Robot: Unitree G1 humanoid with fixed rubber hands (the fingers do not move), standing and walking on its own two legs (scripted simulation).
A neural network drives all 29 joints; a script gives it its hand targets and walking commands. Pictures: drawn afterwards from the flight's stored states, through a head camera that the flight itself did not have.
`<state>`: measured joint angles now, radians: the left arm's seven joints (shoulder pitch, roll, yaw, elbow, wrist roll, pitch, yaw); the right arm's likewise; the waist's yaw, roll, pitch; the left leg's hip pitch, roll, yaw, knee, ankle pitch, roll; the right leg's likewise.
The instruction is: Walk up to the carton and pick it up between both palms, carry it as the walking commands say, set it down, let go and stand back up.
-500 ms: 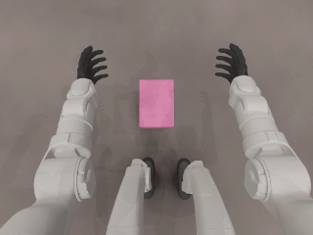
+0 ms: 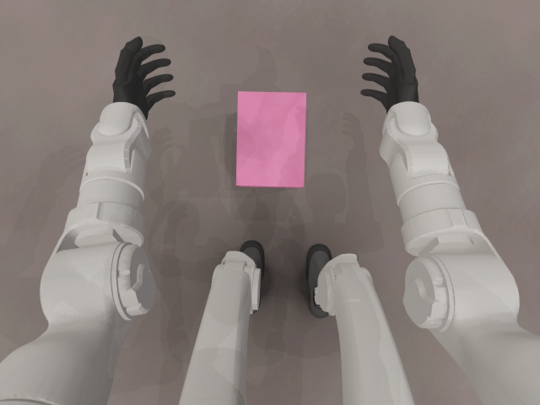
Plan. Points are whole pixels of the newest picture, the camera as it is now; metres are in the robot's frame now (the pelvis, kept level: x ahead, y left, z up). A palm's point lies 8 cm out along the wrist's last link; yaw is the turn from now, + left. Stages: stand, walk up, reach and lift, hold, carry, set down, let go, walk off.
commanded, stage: reach and lift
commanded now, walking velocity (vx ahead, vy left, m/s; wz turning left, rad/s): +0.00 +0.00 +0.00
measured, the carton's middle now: (271, 144) +0.49 +0.04 -0.53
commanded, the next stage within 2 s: none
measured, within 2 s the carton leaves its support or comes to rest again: neither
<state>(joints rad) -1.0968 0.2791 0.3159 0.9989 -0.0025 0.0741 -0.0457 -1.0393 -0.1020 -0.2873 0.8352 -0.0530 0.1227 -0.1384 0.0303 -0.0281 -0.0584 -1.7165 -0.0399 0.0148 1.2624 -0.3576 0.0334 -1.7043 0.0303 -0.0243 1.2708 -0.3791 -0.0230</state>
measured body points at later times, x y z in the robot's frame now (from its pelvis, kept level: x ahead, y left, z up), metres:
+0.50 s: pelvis -0.03 +0.00 -0.14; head +0.33 +0.02 +0.13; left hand +0.50 +0.23 -0.31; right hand +0.51 -0.13 -0.31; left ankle +0.08 +0.10 -0.58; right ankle +0.08 -0.10 -0.58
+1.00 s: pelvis -0.05 +0.00 -0.23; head +0.34 +0.03 -0.02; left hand +0.49 +0.22 -0.46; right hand +0.52 -0.13 -0.43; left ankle +0.08 +0.10 -0.58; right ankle +0.08 -0.10 -0.58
